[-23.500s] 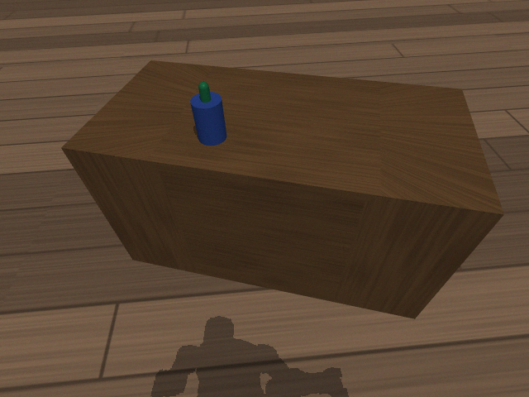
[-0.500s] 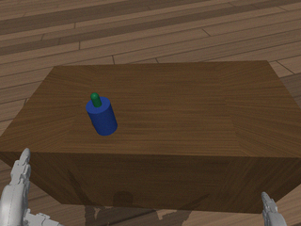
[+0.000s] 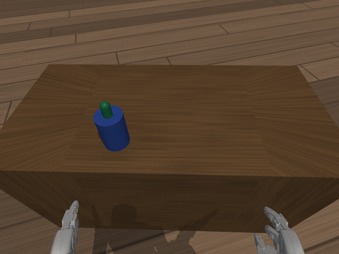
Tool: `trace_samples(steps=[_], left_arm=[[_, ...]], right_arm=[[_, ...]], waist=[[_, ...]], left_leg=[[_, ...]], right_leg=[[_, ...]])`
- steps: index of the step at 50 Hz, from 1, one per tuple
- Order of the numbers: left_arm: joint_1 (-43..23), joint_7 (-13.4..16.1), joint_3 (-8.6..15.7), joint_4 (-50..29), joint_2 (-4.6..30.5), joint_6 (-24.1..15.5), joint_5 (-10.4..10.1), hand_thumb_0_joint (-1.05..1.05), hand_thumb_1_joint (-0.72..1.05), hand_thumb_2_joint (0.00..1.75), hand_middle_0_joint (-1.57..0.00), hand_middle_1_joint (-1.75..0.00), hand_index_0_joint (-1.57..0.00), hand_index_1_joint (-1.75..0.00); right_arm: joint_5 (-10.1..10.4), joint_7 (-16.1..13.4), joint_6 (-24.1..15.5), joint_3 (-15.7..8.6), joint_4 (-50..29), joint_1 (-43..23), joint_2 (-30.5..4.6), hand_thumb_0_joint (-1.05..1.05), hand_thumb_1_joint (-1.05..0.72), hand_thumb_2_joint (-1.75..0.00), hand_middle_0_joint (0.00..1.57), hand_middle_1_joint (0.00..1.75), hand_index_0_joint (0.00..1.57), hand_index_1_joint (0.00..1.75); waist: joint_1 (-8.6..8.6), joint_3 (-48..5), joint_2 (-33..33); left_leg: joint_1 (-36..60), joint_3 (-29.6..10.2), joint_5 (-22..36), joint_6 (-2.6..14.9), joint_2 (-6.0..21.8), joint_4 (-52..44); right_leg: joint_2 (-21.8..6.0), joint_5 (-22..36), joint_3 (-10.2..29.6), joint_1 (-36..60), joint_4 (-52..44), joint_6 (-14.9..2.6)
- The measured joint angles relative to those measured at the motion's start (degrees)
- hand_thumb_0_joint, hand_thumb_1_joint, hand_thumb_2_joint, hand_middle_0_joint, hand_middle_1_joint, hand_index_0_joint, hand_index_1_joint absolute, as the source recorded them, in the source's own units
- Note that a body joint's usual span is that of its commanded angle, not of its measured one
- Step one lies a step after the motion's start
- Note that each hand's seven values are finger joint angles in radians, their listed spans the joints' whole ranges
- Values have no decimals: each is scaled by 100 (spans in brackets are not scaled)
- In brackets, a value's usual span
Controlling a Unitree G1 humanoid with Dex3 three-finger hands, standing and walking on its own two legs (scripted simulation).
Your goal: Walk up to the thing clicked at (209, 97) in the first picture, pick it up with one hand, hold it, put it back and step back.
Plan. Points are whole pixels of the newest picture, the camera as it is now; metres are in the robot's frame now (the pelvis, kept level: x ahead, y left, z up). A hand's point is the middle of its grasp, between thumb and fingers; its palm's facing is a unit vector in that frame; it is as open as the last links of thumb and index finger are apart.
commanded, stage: home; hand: left
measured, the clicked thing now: (111, 123) +0.49 +0.22 +0.00
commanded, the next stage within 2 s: none
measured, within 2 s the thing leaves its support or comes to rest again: neither
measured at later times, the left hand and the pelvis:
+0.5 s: hand (113, 243) +0.17 +0.17 -0.08, palm faces +0.09 -0.97 -0.25, open 17.5 cm; pelvis +0.00 -0.01 -0.01, yaw +0 degrees
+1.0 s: hand out of the picture +0.07 +0.24 -0.12, palm faces -0.06 -0.92 -0.39, open 17.7 cm; pelvis -0.01 -0.02 +0.02, yaw +0 degrees
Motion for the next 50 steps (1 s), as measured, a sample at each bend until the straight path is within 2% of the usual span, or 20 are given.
trace_samples(steps=[3,6,10,15,27,30,32,36,41,50], left_arm=[[-268,-3,-278,386,-86,78,34,-2,-52,7,-5,-5,-6,-6],[-463,-9,-453,635,-147,162,58,-2,-52,7,-6,-5,-6,-6],[-394,118,-449,531,-119,271,79,-2,-53,7,-6,-5,-7,-6],[-309,255,-453,510,-15,413,63,-2,-53,6,-6,-5,-6,-5],[-334,372,-567,292,-73,720,104,-2,-56,5,-5,-4,-6,-5],[-730,150,-663,1202,176,453,441,-1,-57,4,-5,-4,-6,-5],[-954,-3,-679,1887,356,410,515,-1,-57,3,-5,-4,-6,-5],[-1075,-162,-603,2807,619,306,477,-1,-58,3,-5,-4,-6,-4],[-1110,-197,-543,3632,854,228,436,-1,-58,2,-5,-4,-6,-4],[-1339,-216,-591,4628,900,218,353,-1,-59,1,-5,-4,-5,-4]], right_arm=[[-6,-22,53,54,-39,-63,7,0,-76,-83,20,28,19,28],[-30,-23,93,91,-161,-52,49,1,-82,-86,20,29,20,29],[-36,-59,100,171,302,-208,-11,1,-86,-88,21,29,20,30],[-10,-113,217,144,698,-283,-100,1,-89,-89,21,30,21,30],[-23,-188,188,143,920,-401,-98,1,-90,-90,21,30,21,30],[-433,35,260,138,1429,-631,-207,1,-90,-90,21,30,21,30],[-535,190,399,120,1780,-750,-342,1,-90,-90,21,30,21,30],[-454,374,485,-19,2194,-774,-598,1,-89,-90,21,30,21,30],[-403,445,533,-156,2643,-765,-839,1,-90,-90,21,30,21,30],[-367,479,600,-105,3437,-753,-928,1,-90,-90,21,30,20,30]], waist=[[-80,1,-55],[-123,-34,-109],[-186,-148,-98],[-190,-216,49],[-176,-117,116],[-140,29,46],[-132,31,41],[-122,46,73],[-140,131,105],[-136,320,101]], left_leg=[[-127,12,-44,-1,19,97],[-184,27,-87,-11,48,156],[-186,-12,-185,-41,109,267],[-196,-66,-276,-46,132,388],[-367,-84,-260,-79,154,499],[-77,-53,-217,-72,107,387],[91,-40,-200,-68,84,313],[420,-20,-110,-87,63,70],[804,-7,112,-109,44,-369],[1396,8,660,-118,33,-1332]], right_leg=[[17,-29,14,-128,82,-2],[44,-56,29,-191,128,-11],[104,-110,-9,-153,155,-33],[125,-183,-61,-122,219,-41],[144,-195,-75,-313,373,-83],[100,-215,-47,-79,380,-128],[79,-232,-35,61,366,-140],[62,-183,-17,351,202,-146],[54,-1,-11,703,-167,-154],[67,529,-8,1277,-1094,-141]])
